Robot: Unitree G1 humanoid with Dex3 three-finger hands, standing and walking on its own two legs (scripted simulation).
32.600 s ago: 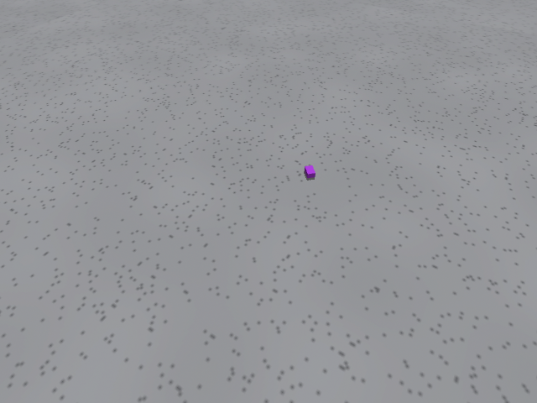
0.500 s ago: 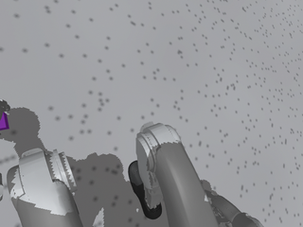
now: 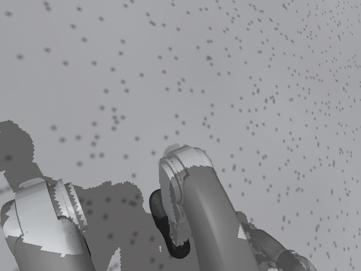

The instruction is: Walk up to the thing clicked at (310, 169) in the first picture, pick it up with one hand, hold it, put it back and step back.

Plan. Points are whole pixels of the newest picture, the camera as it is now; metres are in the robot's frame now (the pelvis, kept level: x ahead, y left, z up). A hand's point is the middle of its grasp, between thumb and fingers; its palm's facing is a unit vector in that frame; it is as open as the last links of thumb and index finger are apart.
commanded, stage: open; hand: left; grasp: from above
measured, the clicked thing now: out of the picture +0.41 +0.32 -0.28
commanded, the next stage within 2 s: withdraw in 0.64 s
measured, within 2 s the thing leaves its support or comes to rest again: neither
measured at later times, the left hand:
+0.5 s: hand out of the picture +0.40 +0.32 -0.24, palm faces -0.43 -0.11 -0.90, open 13.4 cm
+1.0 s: hand out of the picture +0.41 +0.32 -0.23, palm faces -0.29 -0.12 -0.95, open 13.9 cm
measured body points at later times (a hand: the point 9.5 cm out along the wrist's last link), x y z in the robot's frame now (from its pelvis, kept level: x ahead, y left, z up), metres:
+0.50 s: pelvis +0.00 +0.00 +0.00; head +0.25 +0.13 +0.35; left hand +0.42 +0.32 -0.19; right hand +0.09 -0.26 -0.07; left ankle +0.06 +0.13 -0.26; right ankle +0.11 -0.12 -0.26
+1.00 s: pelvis +0.00 +0.00 +0.00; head +0.24 +0.14 +0.36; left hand +0.43 +0.32 -0.17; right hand +0.09 -0.25 -0.07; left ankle +0.06 +0.13 -0.26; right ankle +0.11 -0.12 -0.26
